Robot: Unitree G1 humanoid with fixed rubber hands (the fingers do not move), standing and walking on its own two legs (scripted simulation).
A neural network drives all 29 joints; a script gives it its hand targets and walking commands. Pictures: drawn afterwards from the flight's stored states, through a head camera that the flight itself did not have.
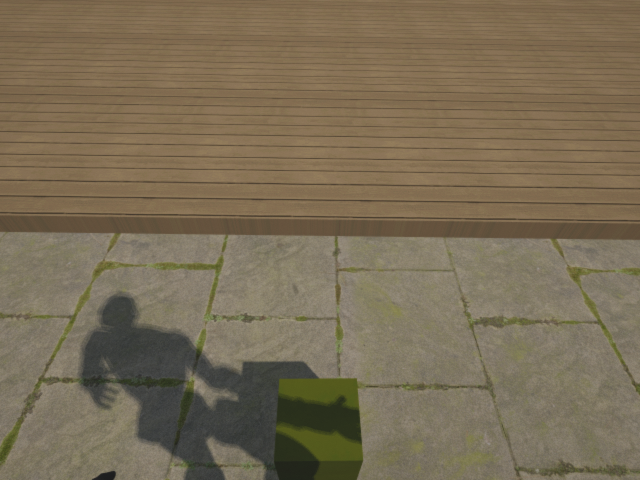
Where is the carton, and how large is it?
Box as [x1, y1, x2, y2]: [274, 378, 362, 479]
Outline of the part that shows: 356,378 279,379 274,463 279,479 356,479 362,462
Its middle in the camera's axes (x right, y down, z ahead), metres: -0.01 +0.52 +1.06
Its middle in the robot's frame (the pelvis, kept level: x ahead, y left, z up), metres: +0.40 +0.02 -0.66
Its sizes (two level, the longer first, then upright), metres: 0.210 0.200 0.250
